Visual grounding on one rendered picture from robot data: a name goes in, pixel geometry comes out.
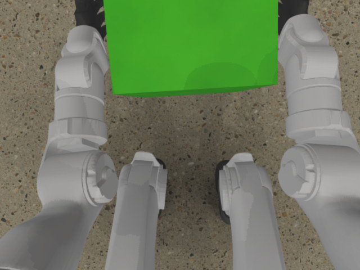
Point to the carton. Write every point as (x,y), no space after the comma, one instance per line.
(189,47)

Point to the robot right hand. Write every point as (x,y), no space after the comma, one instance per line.
(290,8)

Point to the right robot foot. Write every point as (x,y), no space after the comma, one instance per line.
(223,215)

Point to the left robot shin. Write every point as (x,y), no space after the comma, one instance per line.
(125,172)

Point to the left robot upper arm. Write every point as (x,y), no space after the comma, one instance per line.
(73,188)

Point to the right robot forearm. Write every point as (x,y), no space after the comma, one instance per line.
(313,88)

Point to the robot left hand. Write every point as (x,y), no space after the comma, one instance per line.
(86,14)

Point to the left robot forearm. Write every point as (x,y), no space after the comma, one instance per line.
(79,95)

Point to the right robot upper arm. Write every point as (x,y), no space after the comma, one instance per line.
(325,182)

